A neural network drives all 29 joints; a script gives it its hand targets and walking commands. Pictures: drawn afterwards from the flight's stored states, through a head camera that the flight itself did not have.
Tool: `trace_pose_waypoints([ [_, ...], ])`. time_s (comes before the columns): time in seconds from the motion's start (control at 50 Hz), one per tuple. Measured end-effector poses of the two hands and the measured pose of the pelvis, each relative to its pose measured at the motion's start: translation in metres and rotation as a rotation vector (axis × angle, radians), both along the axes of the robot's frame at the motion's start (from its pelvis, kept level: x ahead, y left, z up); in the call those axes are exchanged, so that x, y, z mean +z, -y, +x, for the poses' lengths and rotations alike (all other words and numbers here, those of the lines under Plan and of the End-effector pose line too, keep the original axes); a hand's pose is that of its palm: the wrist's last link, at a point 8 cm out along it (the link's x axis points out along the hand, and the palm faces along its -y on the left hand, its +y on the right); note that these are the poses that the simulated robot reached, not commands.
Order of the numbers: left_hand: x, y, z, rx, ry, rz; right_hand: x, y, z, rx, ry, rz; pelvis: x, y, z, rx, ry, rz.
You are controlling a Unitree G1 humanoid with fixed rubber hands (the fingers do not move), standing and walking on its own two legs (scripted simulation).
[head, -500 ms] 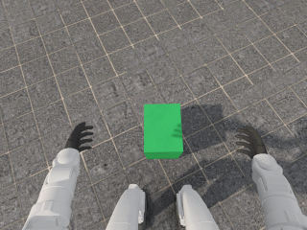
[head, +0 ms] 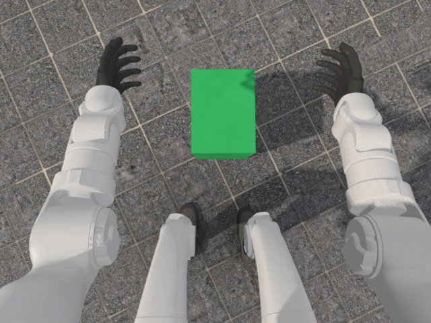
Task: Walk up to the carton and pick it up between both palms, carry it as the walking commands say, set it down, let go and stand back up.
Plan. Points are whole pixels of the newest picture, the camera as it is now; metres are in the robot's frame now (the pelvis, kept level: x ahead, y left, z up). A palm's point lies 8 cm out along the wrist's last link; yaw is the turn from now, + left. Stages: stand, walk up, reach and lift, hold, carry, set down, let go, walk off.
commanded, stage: reach and lift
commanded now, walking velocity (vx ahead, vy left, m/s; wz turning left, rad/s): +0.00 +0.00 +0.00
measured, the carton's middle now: (221, 120) +0.53 -0.02 -0.53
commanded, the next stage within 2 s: none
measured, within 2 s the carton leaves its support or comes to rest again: neither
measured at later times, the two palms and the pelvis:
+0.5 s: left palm (129, 84) +0.53 +0.17 -0.18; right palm (320, 88) +0.51 -0.20 -0.17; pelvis +0.03 -0.01 -0.04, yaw +0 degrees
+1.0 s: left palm (155, 110) +0.52 +0.16 -0.35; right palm (290, 114) +0.50 -0.20 -0.35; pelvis -0.03 +0.01 -0.20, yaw -1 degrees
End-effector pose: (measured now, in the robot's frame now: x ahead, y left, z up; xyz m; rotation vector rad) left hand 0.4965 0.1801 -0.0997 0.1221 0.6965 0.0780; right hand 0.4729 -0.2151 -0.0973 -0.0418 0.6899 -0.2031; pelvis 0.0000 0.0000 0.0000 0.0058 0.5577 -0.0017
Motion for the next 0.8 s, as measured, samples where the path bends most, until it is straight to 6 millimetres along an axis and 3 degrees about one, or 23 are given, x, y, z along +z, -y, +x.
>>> trace_pose_waypoints([
  [0.2, -0.019, 0.010, 0.035, 0.016, 0.059, -0.018, -0.018, -0.003, 0.036, 0.013, 0.064, -0.004, -0.007, 0.004, 0.009, -0.004, -0.108, 0.009],
  [0.34, -0.040, 0.004, 0.036, 0.012, 0.051, -0.017, -0.038, -0.008, 0.040, 0.028, 0.057, -0.011, -0.007, 0.007, 0.017, -0.001, -0.140, 0.009],
  [0.42, -0.058, 0.002, 0.032, 0.012, 0.025, -0.023, -0.055, -0.010, 0.037, 0.017, 0.032, -0.003, -0.017, 0.008, 0.023, 0.003, -0.188, 0.006],
  [0.62, -0.125, 0.014, 0.034, 0.000, 0.030, -0.037, -0.122, -0.014, 0.033, 0.001, 0.026, -0.005, -0.080, 0.003, 0.022, 0.002, -0.286, -0.006],
  [0.8, -0.201, 0.016, 0.027, 0.004, 0.038, -0.029, -0.196, -0.013, 0.024, -0.016, 0.037, -0.006, -0.148, -0.002, -0.002, -0.003, -0.199, -0.011],
])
